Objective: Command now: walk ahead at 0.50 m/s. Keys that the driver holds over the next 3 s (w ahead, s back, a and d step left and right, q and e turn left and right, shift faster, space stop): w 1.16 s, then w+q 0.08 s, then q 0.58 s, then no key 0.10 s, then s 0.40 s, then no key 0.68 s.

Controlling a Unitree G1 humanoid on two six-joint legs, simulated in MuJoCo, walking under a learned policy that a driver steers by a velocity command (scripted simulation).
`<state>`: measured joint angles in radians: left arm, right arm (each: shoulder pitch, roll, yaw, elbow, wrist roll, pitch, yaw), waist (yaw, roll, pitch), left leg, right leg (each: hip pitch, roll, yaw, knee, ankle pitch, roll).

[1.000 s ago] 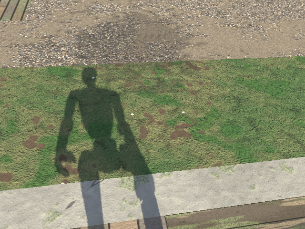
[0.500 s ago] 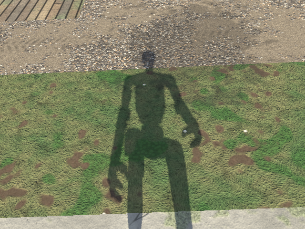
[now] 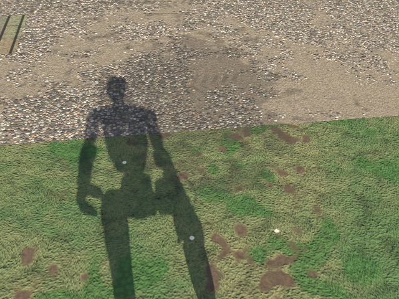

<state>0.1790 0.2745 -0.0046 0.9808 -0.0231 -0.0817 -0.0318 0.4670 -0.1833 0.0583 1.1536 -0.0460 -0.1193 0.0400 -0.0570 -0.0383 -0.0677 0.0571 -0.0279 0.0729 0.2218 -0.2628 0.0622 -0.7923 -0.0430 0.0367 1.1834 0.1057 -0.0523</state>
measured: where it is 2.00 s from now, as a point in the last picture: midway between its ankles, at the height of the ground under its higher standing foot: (185, 216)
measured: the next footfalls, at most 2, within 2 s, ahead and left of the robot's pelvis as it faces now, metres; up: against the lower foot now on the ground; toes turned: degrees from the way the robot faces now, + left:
right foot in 0.18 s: +0.32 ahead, -0.12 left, +0.00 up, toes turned -3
left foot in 0.72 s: +0.62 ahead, +0.11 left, +0.00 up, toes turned +3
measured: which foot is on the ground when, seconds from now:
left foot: down 0.00-0.18, up 0.20-0.70, down 0.72-1.00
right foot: up 0.00-0.16, down 0.18-0.72, up 0.74-1.00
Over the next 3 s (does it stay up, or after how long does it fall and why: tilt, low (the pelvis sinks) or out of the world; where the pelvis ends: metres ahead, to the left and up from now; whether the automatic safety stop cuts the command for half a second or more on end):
stays up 0.81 -0.06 -0.01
